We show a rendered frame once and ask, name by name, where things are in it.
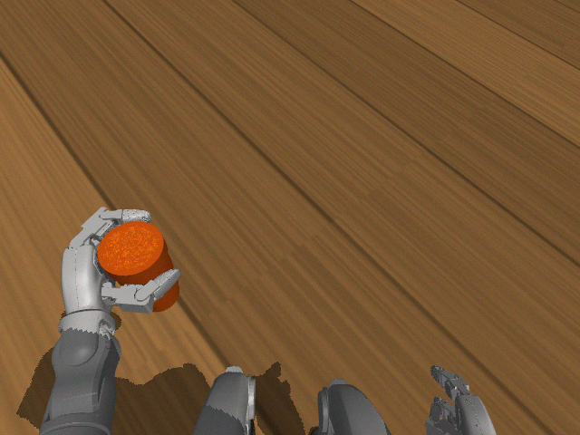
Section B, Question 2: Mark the left robot arm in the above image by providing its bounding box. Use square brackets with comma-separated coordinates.
[39, 309, 121, 435]

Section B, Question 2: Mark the left robot hand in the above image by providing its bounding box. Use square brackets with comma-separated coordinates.
[61, 207, 180, 315]

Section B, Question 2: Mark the right robot hand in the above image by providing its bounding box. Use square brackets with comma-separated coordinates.
[425, 365, 497, 435]

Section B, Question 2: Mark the cup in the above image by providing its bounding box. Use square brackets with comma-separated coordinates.
[97, 221, 179, 312]

